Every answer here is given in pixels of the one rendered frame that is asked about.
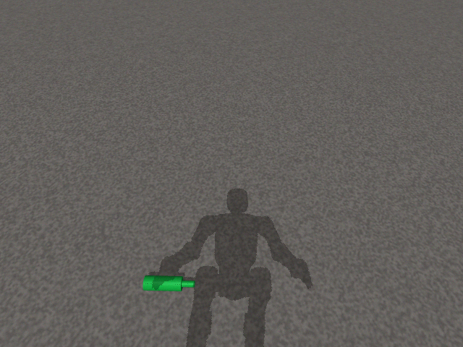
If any bottle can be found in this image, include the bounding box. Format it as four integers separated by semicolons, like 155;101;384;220
143;275;195;291

